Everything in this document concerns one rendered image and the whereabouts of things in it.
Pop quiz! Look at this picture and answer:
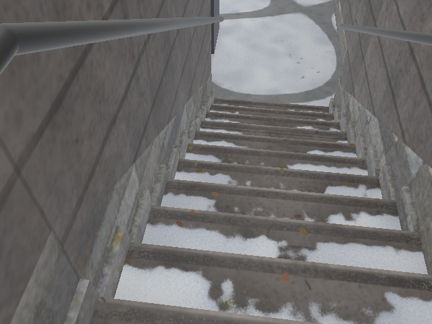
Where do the stairs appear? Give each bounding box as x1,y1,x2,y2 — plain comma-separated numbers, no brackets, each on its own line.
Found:
114,98,432,324

